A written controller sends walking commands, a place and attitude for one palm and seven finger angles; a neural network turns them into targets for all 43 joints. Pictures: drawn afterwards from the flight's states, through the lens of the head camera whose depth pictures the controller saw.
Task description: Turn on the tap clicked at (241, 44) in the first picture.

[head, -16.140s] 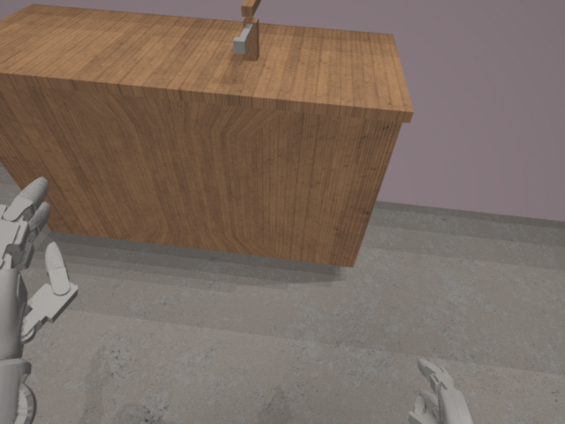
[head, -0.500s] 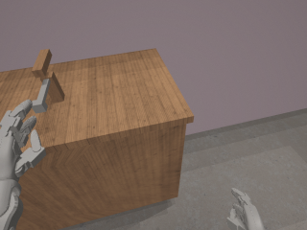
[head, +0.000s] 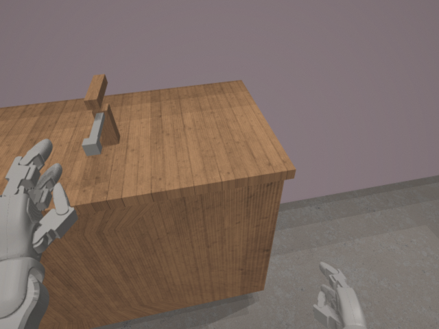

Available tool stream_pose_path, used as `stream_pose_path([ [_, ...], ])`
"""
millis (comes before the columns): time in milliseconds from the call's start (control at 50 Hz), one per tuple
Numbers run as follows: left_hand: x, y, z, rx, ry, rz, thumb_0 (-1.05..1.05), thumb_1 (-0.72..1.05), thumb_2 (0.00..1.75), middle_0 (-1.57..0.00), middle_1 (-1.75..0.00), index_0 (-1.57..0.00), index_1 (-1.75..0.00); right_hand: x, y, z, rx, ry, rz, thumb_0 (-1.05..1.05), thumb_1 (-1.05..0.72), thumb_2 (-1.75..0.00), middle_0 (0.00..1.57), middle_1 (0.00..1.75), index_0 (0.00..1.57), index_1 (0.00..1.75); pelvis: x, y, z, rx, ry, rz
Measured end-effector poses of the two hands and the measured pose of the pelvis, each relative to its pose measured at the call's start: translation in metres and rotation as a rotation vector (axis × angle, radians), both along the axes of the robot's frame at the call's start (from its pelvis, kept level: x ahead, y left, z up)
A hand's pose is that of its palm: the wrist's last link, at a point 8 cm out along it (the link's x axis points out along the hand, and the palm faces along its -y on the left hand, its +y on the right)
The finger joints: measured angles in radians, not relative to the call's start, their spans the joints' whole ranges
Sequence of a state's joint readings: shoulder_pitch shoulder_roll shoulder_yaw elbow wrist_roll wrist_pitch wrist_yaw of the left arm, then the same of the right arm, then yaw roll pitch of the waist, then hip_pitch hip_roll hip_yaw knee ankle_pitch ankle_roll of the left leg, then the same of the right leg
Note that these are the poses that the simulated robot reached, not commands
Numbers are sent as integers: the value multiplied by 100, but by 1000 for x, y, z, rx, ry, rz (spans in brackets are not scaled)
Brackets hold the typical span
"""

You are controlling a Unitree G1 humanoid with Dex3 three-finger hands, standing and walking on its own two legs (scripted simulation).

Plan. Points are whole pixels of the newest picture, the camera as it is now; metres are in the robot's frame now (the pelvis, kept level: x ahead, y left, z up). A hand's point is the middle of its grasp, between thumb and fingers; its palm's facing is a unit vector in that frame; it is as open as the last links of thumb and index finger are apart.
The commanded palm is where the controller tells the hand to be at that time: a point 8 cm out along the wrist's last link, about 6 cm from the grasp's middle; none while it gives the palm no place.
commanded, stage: turn the palm inward beside the body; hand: left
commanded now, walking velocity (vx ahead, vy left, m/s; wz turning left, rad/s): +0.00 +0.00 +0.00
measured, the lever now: (92, 146) +0.39 +0.34 +0.15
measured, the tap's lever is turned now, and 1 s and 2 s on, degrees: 0 0 0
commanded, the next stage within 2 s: reach beside the lever's end, fingers flat in 0.96 s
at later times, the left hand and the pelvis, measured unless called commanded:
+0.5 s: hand (50, 243) +0.14 +0.24 +0.20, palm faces +0.51 -0.85 -0.09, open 7.4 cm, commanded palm +0.09 +0.27 +0.21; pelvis -0.04 +0.00 +0.00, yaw +1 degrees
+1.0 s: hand (75, 216) +0.19 +0.23 +0.20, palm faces +0.50 -0.86 -0.09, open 7.4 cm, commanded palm +0.13 +0.26 +0.21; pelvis +0.00 -0.01 +0.01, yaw +1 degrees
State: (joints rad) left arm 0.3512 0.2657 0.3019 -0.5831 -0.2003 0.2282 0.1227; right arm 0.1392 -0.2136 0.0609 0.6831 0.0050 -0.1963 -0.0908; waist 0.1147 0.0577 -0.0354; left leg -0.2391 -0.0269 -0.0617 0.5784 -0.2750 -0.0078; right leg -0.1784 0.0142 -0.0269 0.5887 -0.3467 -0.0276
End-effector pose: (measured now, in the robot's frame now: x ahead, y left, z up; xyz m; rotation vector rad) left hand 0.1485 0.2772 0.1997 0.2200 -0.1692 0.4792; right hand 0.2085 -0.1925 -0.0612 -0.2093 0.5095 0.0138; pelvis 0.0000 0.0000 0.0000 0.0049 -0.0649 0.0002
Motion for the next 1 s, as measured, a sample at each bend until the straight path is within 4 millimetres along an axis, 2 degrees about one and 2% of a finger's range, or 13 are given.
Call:
stream_pose_path([
  [240,-34,-2,-1,-65,21,25,2,90,90,-21,-31,-21,-30,-30,6,7,-5,-23,6,1,-90,-90,21,30,20,30,-32,0,3,-8,-62,1],
  [440,-51,-3,-1,-99,27,48,2,90,90,-21,-30,-21,-30,-31,5,10,-15,-42,3,2,-90,-90,21,30,20,30,-40,0,3,-14,-87,9],
  [580,-47,-2,-2,-123,35,59,2,90,90,-21,-30,-21,-30,-20,10,12,-10,-52,18,2,-90,-90,21,30,20,30,-36,0,3,-14,-85,15],
  [760,-30,-5,0,-125,53,50,2,90,90,-20,-30,-21,-30,0,16,15,5,-57,45,2,-90,-90,21,30,20,30,-17,-1,6,-9,-64,15],
  [1000,-8,-11,-1,-127,64,45,2,90,90,-20,-30,-21,-30,20,3,13,6,-38,40,1,-90,-90,21,30,20,30,3,-7,7,-1,-34,11],
])
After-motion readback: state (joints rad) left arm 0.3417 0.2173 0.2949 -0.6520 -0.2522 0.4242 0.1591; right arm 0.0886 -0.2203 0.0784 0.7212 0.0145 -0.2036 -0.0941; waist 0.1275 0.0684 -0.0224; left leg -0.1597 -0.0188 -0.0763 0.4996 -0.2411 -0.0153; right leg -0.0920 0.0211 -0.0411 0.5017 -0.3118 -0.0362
